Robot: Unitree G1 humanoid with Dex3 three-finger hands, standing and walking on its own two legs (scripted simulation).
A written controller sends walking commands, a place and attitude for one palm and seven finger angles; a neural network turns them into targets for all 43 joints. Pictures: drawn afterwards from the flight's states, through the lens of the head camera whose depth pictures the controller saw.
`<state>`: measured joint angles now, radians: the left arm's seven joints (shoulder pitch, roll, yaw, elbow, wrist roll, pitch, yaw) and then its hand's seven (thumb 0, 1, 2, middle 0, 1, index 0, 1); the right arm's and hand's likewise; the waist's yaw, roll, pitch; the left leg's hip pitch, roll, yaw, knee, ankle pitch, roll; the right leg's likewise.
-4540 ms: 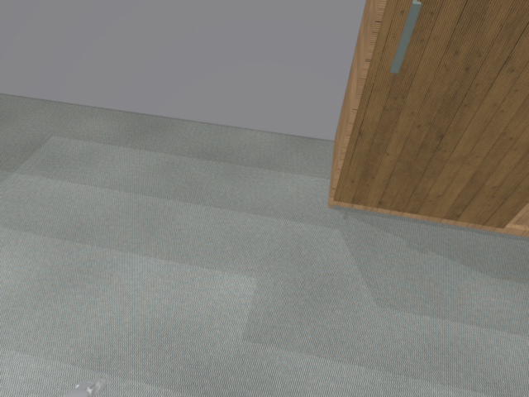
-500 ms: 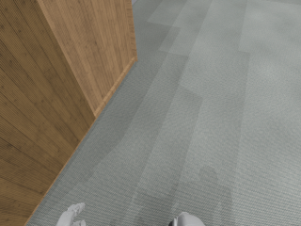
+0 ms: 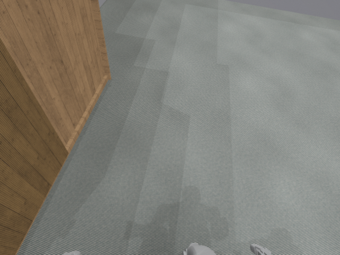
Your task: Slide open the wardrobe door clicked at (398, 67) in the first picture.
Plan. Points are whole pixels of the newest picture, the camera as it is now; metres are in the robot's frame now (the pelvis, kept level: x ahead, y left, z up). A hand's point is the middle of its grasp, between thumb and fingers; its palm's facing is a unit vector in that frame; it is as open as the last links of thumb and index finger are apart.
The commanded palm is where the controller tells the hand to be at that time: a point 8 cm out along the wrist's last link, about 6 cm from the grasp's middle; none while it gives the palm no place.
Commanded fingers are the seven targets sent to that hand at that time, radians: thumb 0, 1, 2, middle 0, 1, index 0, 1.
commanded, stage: walk to a spot facing it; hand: left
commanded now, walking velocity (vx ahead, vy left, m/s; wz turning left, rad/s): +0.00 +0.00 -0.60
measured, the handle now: out of the picture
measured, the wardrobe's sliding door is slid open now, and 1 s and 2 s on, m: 0.00 0.00 0.00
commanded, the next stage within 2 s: turn to face it in 1.48 s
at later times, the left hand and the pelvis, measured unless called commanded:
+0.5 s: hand (131, 227) +0.20 +0.11 -0.15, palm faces -0.33 -0.90 -0.29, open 7.4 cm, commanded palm none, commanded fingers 0.00 0.90 0.90 -0.20 -0.30 -0.20 -0.30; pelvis +0.00 -0.03 -0.01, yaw -19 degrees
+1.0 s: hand (121, 244) +0.16 +0.13 -0.17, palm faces -0.45 -0.87 -0.21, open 7.4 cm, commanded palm none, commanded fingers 0.00 0.90 0.90 -0.20 -0.30 -0.20 -0.30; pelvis +0.04 -0.03 +0.00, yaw -34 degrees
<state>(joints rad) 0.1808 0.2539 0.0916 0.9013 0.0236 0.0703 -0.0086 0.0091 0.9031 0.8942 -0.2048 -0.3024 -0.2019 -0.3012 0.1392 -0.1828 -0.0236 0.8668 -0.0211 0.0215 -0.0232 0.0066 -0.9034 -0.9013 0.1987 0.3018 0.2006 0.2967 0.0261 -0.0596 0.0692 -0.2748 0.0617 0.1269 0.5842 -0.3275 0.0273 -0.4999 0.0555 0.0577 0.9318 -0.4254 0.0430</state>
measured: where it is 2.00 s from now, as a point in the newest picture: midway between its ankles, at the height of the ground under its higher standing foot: outside the picture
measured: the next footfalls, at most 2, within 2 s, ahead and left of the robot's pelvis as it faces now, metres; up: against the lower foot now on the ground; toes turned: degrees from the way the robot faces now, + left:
right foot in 0.44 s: +0.01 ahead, -0.13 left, +0.00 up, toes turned -24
left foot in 1.04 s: +0.14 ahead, +0.04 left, +0.00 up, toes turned -33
